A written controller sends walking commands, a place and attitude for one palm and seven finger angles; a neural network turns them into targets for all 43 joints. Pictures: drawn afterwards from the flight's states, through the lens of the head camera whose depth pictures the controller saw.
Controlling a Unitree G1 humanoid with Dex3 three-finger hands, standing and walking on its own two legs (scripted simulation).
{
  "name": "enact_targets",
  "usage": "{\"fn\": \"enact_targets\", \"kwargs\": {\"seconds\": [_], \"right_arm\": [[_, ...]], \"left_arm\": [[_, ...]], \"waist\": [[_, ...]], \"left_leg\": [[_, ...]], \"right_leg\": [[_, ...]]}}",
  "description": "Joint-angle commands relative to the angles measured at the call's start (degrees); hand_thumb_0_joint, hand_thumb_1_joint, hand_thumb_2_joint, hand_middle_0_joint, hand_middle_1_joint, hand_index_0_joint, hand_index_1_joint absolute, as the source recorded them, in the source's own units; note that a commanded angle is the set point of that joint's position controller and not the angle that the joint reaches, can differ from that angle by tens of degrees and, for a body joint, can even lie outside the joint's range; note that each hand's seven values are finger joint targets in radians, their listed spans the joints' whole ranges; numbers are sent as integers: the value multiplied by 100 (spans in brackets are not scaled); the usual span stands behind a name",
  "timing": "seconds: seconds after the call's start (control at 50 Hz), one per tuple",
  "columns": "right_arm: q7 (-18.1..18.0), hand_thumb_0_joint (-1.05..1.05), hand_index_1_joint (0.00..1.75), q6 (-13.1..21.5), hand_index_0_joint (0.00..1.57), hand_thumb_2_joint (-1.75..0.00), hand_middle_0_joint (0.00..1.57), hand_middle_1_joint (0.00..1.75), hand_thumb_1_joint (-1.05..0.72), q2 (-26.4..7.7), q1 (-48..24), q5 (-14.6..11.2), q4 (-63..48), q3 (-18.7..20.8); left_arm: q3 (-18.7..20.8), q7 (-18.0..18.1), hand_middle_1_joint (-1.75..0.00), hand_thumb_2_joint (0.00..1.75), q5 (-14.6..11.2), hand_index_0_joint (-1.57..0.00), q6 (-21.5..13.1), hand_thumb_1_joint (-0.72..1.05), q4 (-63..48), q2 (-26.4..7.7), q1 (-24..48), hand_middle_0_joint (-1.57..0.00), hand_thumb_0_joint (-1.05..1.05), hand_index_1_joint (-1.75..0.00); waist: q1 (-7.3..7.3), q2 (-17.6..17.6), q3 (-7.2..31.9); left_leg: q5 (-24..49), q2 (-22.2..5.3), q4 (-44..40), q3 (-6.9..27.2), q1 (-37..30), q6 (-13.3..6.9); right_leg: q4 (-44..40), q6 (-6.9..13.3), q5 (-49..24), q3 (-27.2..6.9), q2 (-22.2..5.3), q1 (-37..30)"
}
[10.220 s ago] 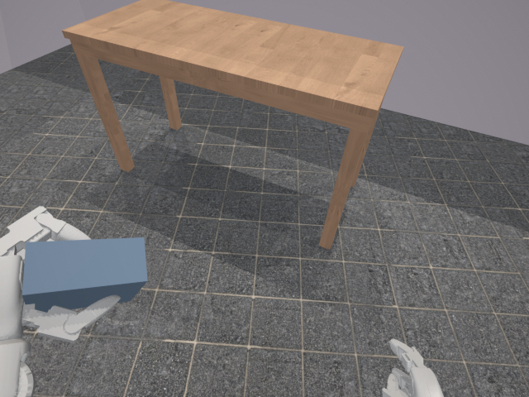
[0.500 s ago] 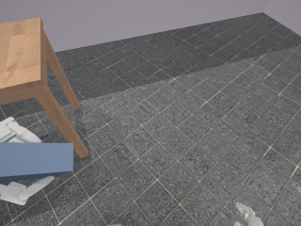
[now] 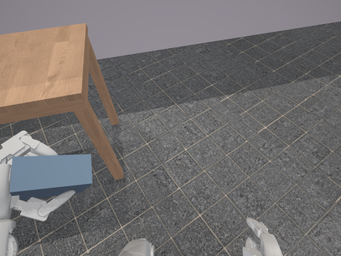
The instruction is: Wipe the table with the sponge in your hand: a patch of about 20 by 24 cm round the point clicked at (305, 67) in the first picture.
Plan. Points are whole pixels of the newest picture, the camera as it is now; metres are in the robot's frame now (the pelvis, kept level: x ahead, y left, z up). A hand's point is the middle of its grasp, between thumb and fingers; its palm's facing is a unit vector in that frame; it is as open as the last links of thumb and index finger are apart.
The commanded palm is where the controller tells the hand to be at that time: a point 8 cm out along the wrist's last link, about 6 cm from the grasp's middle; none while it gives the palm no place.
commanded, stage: take the last steps up to it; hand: left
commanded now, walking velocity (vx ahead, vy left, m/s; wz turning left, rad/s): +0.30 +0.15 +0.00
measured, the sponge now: (63, 176) +0.23 +0.21 +0.14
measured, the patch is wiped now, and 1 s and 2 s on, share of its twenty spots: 0.00 0.00 0.00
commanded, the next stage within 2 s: come to a stop and stand still in 0.68 s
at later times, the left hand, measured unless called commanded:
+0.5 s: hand (36, 110) +0.35 +0.30 +0.17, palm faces +0.28 -0.78 -0.56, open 9.6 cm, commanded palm +0.29 +0.35 +0.18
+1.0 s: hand (9, 78) +0.45 +0.40 +0.18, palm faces +0.36 -0.81 -0.46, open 9.5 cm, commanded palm +0.37 +0.44 +0.18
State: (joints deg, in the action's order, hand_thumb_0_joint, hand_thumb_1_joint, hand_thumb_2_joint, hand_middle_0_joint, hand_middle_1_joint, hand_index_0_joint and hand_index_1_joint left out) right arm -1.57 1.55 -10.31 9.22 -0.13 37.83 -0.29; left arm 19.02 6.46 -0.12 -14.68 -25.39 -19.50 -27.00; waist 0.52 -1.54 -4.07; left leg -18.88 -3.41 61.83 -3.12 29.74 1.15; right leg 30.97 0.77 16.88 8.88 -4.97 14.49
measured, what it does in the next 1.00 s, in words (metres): walks ahead: left foot, then right foot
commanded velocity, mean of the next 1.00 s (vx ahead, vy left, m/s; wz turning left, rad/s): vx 0.12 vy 0.04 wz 0.02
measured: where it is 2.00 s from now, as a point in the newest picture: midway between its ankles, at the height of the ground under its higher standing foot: outside the picture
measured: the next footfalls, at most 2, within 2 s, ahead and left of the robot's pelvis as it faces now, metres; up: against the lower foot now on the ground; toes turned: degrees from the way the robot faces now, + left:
left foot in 0.18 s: +0.12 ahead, +0.18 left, +0.00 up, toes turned +9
right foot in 0.50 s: +0.19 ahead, -0.02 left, +0.00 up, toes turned -12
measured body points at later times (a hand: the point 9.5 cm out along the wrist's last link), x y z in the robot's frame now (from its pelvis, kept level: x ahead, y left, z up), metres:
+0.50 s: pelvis +0.13 +0.08 -0.01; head +0.18 +0.06 +0.44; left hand +0.33 +0.34 +0.20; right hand +0.28 -0.13 -0.12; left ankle +0.08 +0.18 -0.74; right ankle +0.15 -0.01 -0.74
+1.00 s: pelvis +0.20 +0.16 -0.01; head +0.26 +0.20 +0.44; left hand +0.42 +0.45 +0.20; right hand +0.38 -0.06 -0.08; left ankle +0.26 +0.28 -0.74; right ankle +0.15 +0.03 -0.67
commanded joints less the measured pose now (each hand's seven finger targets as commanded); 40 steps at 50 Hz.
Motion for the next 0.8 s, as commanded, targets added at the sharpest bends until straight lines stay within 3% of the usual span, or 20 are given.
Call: {"fn": "enact_targets", "kwargs": {"seconds": [0.0, 0.04, 0.08, 0.12, 0.14, 0.16, 0.18, 0.22, 0.26, 0.32, 0.44, 0.46, 0.48, 0.5, 0.52, 0.56, 0.58, 0.64, 0.74, 0.78], "right_arm": [[-40, 0, 30, 293, 20, -90, 20, 30, -90, -523, -414, 26, -1059, 247], [-60, 0, 30, 360, 20, -90, 20, 30, -90, -482, -420, 49, -1147, 272], [-100, 0, 30, 430, 20, -90, 20, 30, -90, -506, -305, 48, -1202, 326], [-189, 0, 30, 471, 20, -90, 20, 30, -90, -638, -133, 25, -1208, 448], [-205, 0, 30, 482, 20, -90, 20, 30, -90, -750, -40, -2, -1224, 518], [-192, 0, 30, 486, 20, -90, 20, 30, -90, -868, -55, -26, -1231, 584], [-160, 0, 30, 526, 20, -90, 20, 30, -90, -792, 10, -32, -1275, 561], [-138, 0, 30, 549, 20, -90, 20, 30, -90, -786, -121, -40, -1096, 539], [-93, 0, 30, 614, 20, -90, 20, 30, -90, -749, -113, -132, -1024, 542], [-52, 0, 30, 694, 20, -90, 20, 30, -90, -678, -130, -100, -1038, 442], [-166, 0, 30, 549, 20, -90, 20, 30, -90, -719, -86, -72, -1013, 366], [-185, 0, 30, 482, 20, -90, 20, 30, -90, -701, -139, -92, -1002, 364], [-174, 0, 30, 427, 20, -90, 20, 30, -90, -645, -123, -90, -1022, 360], [-143, 0, 30, 413, 20, -90, 20, 30, -90, -584, -280, -42, -1153, 343], [-118, 0, 30, 402, 20, -90, 20, 30, -90, -619, -358, -11, -1091, 308], [-49, 0, 30, 285, 20, -90, 20, 30, -90, -660, -323, -51, -976, 355], [-57, 0, 30, 258, 20, -90, 20, 30, -90, -574, -446, -16, -967, 279], [-29, 0, 30, 218, 20, -90, 20, 30, -90, -610, -446, 25, -917, 248], [-70, 0, 30, 343, 20, -90, 20, 30, -90, -565, -366, 52, -1172, 361], [-136, 0, 30, 341, 20, -90, 20, 30, -90, -540, -288, 47, -1263, 385]], "left_arm": [[996, 279, -160, 130, -92, -120, -382, 10, -1533, -1226, 141, -120, 0, -160], [984, 359, -160, 130, -79, -120, -324, 10, -1721, -1214, 108, -120, 0, -160], [919, 417, -160, 130, -81, -120, -277, 10, -2076, -1197, 237, -120, 0, -160], [969, 442, -160, 130, -63, -120, -298, 10, -2214, -1215, 321, -120, 0, -160], [969, 456, -160, 130, -73, -120, -344, 10, -2355, -1196, 343, -120, 0, -160], [846, 449, -160, 130, -75, -120, -372, 10, -2415, -1077, 218, -120, 0, -160], [942, 473, -160, 130, 24, -120, -401, 10, -2324, -1244, 175, -120, 0, -160], [1152, 411, -160, 130, -57, -120, -328, 10, -2035, -1459, 182, -120, 0, -160], [1128, 370, -160, 130, -94, -120, -319, 10, -2302, -1336, 79, -120, 0, -160], [1013, 319, -160, 130, -168, -120, -303, 10, -2306, -1140, -387, -120, 0, -160], [1077, 280, -160, 130, -219, -120, -49, 10, -1524, -1169, -345, -120, 0, -160], [1098, 260, -160, 130, -188, -120, -11, 10, -1353, -1207, -283, -120, 0, -160], [1088, 248, -160, 130, -119, -120, -16, 10, -1351, -1302, -78, -120, 0, -160], [1318, 255, -160, 130, -122, -120, -52, 10, -1190, -1528, -80, -120, 0, -160], [1435, 275, -160, 130, -204, -120, -87, 10, -1037, -1526, 17, -120, 0, -160], [1329, 199, -160, 130, -237, -120, -108, 10, -948, -1425, 87, -120, 0, -160], [1176, 194, -160, 130, -176, -120, -199, 10, -1135, -1292, -15, -120, 0, -160], [951, 239, -160, 130, -78, -120, -351, 10, -1447, -1214, 112, -120, 0, -160], [1122, 421, -160, 130, -84, -120, -343, 10, -2262, -1408, -7, -120, 0, -160], [1176, 479, -160, 130, -86, -120, -299, 10, -2545, -1426, -36, -120, 0, -160]], "waist": [[80, 1121, 874], [178, 1147, 988], [72, 1061, 1209], [-57, 389, 1419], [-163, -569, 1636], [-146, -1763, 1666], [-122, -1434, 1531], [-145, -1151, 1186], [-82, -1157, 1012], [-47, -1342, 1090], [-33, -513, 1227], [-7, -155, 1333], [-34, 788, 1430], [4, 1913, 1352], [20, 1587, 1182], [-43, 1092, 923], [-25, 799, 780], [-77, 868, 768], [100, 1172, 1044], [26, 1060, 1247]], "left_leg": [[98, -156, -1838, -349, -177, -52], [132, 91, -2458, -714, -563, -87], [569, 268, -3221, -893, -1275, -80], [965, 218, -3820, -875, -2309, -152], [1319, -359, -3880, -155, -3168, -424], [2816, -1572, -3872, 1432, -3980, -1008], [3343, -1965, -4069, 1991, -3856, -1440], [2444, -1950, -4184, 1793, -3164, -1620], [2414, -1529, -4116, 1004, -3112, -1391], [2691, -1240, -4148, 409, -2682, -1159], [2710, -1091, -3180, 20, -2062, -719], [2328, -949, -2488, -124, -1671, -606], [1471, -487, -1295, -523, -743, -412], [-1042, 272, 146, -463, 736, -131], [-1328, 106, 1004, 298, 1017, -27], [-713, -113, 1485, 609, 1116, 74], [-484, -178, 1415, 517, 1140, 108], [-59, -246, 480, 195, 784, 105], [96, -30, -1948, -568, -373, 14], [561, 123, -2849, -667, -1152, 13]], "right_leg": [[-1219, 690, -1833, -1080, -1356, -971], [-1029, 665, -2202, -1064, -1297, -1156], [-673, 487, -1920, -896, -1166, -1143], [387, 203, -2026, -582, -812, -733], [1489, -18, -1532, -287, -491, 55], [2774, -262, 1289, -15, 23, 1444], [3724, -150, 2172, -350, 195, 1891], [4072, -179, 1762, -640, -203, 2292], [3494, -241, 1298, -470, -239, 2445], [2260, -252, 724, -140, -79, 1693], [-98, -196, -137, 337, 351, -248], [-549, -87, -714, 54, 84, -843], [-693, 258, -1472, -1091, -796, -1628], [-959, 929, -2967, -3252, -2057, -2281], [-1140, 1103, -3027, -3528, -2550, -2002], [-1049, 913, -2653, -2856, -2190, -1546], [-982, 803, -3098, -2138, -1928, -1413], [-943, 607, -3537, -941, -1574, -1052], [-641, 599, -3809, -675, -1504, -1148], [-216, 443, -3539, -460, -1309, -1075]]}}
